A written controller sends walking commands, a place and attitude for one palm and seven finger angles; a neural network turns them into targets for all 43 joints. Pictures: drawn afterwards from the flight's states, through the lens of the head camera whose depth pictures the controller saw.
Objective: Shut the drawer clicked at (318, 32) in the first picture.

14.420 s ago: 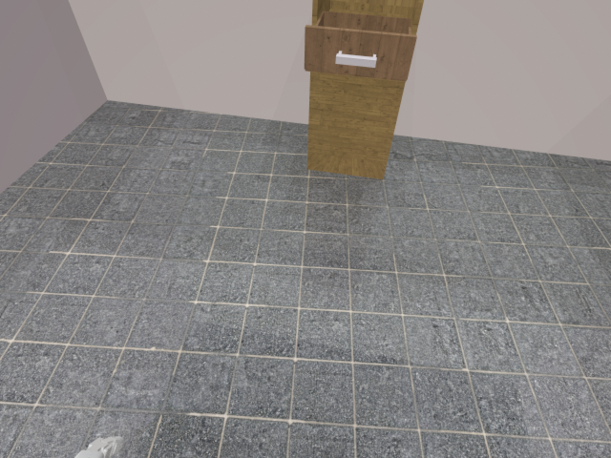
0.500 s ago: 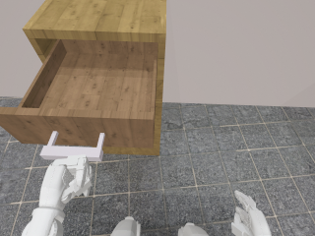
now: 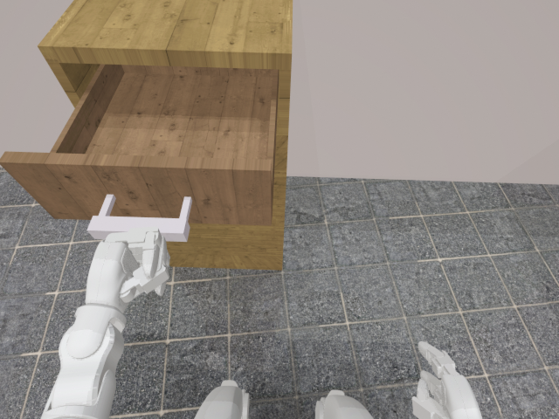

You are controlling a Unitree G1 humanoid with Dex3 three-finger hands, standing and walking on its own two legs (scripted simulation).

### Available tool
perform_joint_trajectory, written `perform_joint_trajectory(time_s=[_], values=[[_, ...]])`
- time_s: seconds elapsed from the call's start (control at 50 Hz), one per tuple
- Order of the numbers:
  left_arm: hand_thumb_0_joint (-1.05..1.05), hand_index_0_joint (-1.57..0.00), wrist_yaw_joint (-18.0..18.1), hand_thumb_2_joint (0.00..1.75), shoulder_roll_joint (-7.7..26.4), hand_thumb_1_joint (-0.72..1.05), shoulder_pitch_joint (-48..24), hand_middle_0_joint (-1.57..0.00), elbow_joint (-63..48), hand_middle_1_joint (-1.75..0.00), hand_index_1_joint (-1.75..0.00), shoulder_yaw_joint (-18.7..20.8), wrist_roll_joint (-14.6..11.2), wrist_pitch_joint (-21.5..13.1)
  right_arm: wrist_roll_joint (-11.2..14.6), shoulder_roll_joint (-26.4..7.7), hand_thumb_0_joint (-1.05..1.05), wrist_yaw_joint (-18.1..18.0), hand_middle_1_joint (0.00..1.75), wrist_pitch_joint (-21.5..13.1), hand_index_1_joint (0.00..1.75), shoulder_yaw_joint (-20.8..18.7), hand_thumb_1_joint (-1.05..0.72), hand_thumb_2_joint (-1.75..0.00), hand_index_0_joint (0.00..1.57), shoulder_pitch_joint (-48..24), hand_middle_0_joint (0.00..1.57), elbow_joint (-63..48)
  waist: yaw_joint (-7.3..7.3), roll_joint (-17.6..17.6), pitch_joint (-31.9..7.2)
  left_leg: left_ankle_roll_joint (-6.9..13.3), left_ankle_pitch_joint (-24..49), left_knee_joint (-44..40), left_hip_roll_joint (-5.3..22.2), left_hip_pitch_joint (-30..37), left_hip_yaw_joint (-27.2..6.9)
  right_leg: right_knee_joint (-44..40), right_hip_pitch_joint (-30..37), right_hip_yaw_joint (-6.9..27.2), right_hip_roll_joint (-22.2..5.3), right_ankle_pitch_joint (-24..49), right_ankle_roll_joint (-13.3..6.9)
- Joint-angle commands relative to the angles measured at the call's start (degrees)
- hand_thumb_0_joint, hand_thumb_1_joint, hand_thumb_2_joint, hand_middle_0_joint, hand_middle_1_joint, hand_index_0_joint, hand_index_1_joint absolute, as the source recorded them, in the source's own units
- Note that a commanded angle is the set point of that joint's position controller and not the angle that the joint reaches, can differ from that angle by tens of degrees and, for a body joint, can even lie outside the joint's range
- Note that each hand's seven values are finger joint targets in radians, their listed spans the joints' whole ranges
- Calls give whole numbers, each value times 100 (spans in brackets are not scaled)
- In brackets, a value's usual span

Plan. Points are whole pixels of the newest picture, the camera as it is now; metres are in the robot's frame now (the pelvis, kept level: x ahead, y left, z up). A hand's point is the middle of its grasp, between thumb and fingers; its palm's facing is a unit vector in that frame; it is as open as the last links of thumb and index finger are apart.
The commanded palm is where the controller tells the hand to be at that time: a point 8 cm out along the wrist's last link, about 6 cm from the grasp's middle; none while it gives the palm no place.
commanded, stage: push the drawer shut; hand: left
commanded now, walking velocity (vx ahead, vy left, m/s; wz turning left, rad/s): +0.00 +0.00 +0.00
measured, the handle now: (144, 215) +0.39 +0.21 +0.05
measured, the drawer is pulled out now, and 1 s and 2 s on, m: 0.22 0.10 0.00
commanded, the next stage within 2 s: none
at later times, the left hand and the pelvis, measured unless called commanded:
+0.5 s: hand (169, 235) +0.36 +0.17 +0.05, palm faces -0.02 -1.00 -0.05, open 3.0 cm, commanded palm +0.35 +0.23 +0.05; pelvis +0.00 +0.01 +0.00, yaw -1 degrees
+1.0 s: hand (178, 196) +0.42 +0.17 +0.05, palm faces -0.01 -1.00 -0.04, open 3.3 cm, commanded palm +0.41 +0.22 +0.05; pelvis +0.00 +0.01 +0.00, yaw -2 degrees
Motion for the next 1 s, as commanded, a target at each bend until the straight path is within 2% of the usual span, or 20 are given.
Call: perform_joint_trajectory(time_s=[0.0,0.02,0.06,0.14,0.2,0.28,0.32,0.38,0.46,0.58,0.6,0.62,0.66,0.7,0.76,0.82,0.86,0.88,0.9,0.98], values=[[0,-140,121,90,801,90,-1496,-140,-1038,-160,-160,548,-101,-404,25,-769,0,-30,30,-231,30,-340,-90,-90,20,-35,20,-746,-87,93,-1695,168,1177,-873,-154,1053,-19,-1108,1050,564,-3,1331,141],[0,-140,127,90,674,90,-1544,-140,-972,-160,-160,427,-91,-396,30,-759,0,-14,30,-217,30,-336,-90,-90,20,-32,20,-753,-121,62,-1672,167,1184,-904,-152,1108,-22,-1115,1000,532,6,1355,148],[0,-140,173,90,754,90,-1807,-140,-761,-160,-160,466,-50,-403,20,-792,0,-7,30,-193,30,-337,-90,-90,20,14,20,-699,-166,-14,-1552,167,1164,-931,-128,1087,-69,-1088,882,479,32,1306,139],[0,-140,241,90,749,90,-1901,-140,-668,-160,-160,505,-1,-495,9,-781,0,43,30,-137,30,-366,-90,-90,20,68,20,-705,-92,24,-1643,144,1240,-982,-146,1142,-26,-1087,996,503,14,1445,134],[0,-140,267,90,833,90,-2051,-140,-457,-160,-160,591,34,-540,5,-800,0,63,30,-74,30,-374,-90,-90,20,117,20,-670,-112,-118,-1656,145,1267,-1002,-135,1126,-31,-1075,1008,492,21,1486,132],[0,-140,313,90,778,90,-2412,-140,-321,-160,-160,532,87,-623,-4,-800,0,80,30,-14,30,-379,-90,-90,20,165,20,-616,-149,86,-1649,137,1290,-1017,-129,1235,-44,-1041,845,470,34,1481,116],[0,-140,338,90,846,90,-2561,-140,-226,-160,-160,599,98,-652,-3,-810,0,78,30,23,30,-394,-90,-90,20,193,20,-571,-165,-12,-1709,137,1269,-1017,-115,1243,-55,-1038,846,473,42,1455,118],[0,-140,342,90,754,90,-3139,-140,-77,-160,-160,433,147,-678,-5,-823,0,66,30,48,30,-379,-90,-90,20,221,20,-502,-272,142,-1667,140,1157,-1003,-110,1315,-95,-1024,604,448,49,1284,111],[0,-140,365,90,916,90,-3699,-140,315,-160,-160,513,174,-675,-13,-865,0,34,30,100,30,-369,-90,-90,20,315,20,-401,-366,-71,-1695,157,972,-982,-97,1200,-138,-1034,548,451,65,1095,128],[0,-140,323,90,1093,90,-4188,-140,731,-160,-160,658,210,-641,-12,-876,0,36,30,186,30,-364,-90,-90,20,438,20,-327,-317,213,-2057,114,1323,-969,-90,1474,-161,-961,556,438,74,1394,98],[0,-140,321,90,997,90,-4276,-140,790,-160,-160,578,214,-634,-19,-865,0,48,30,206,30,-363,-90,-90,20,456,20,-313,-332,211,-2105,106,1350,-976,-93,1518,-174,-960,542,429,72,1406,103],[0,-140,328,90,945,90,-4364,-140,821,-160,-160,553,195,-630,-18,-855,0,62,30,217,30,-367,-90,-90,20,460,20,-313,-351,243,-2086,110,1333,-971,-95,1546,-159,-998,522,434,79,1392,108],[0,-140,323,90,1178,90,-4444,-140,1040,-160,-160,736,203,-628,-26,-894,0,59,30,246,30,-363,-90,-90,20,536,20,-300,-331,77,-2094,118,1363,-978,-85,1451,-187,-975,591,428,106,1420,96],[0,-140,309,90,1114,90,-4599,-140,1153,-160,-160,713,201,-649,-29,-874,0,82,30,286,30,-365,-90,-90,20,556,20,-288,-358,68,-2084,117,1427,-961,-85,1451,-156,-984,581,439,103,1516,110],[0,-140,312,90,1285,90,-4570,-140,1323,-160,-160,897,221,-699,-51,-897,0,115,30,330,30,-375,-90,-90,20,623,20,-299,-278,150,-2152,112,1557,-963,-96,1442,-146,-947,662,428,120,1625,79],[0,-140,310,90,1301,90,-4809,-140,1463,-160,-160,913,236,-749,-60,-876,0,140,30,397,30,-374,-90,-90,20,665,20,-267,-335,73,-2116,114,1576,-937,-91,1344,-99,-955,694,467,112,1711,106],[0,-140,311,90,1416,90,-4811,-140,1540,-160,-160,1006,269,-802,-68,-888,0,155,30,418,30,-387,-90,-90,20,727,20,-280,-284,181,-2165,110,1658,-923,-96,1329,-97,-908,716,479,125,1776,84],[0,-140,305,90,1321,90,-4875,-140,1596,-160,-160,954,263,-814,-71,-867,0,170,30,432,30,-383,-90,-90,20,730,20,-267,-337,178,-2167,116,1661,-916,-98,1365,-71,-940,699,491,120,1805,102],[0,-140,317,90,1468,90,-4893,-140,1630,-160,-160,1078,275,-839,-75,-881,0,172,30,453,30,-398,-90,-90,20,756,20,-242,-302,132,-2199,112,1677,-907,-88,1323,-70,-929,739,501,118,1834,100],[0,-140,299,90,1484,90,-5332,-140,1842,-160,-160,1044,318,-892,-82,-894,0,178,30,500,30,-404,-90,-90,20,841,20,-168,-431,157,-2219,132,1662,-849,-83,1272,-61,-906,631,517,123,1828,118]])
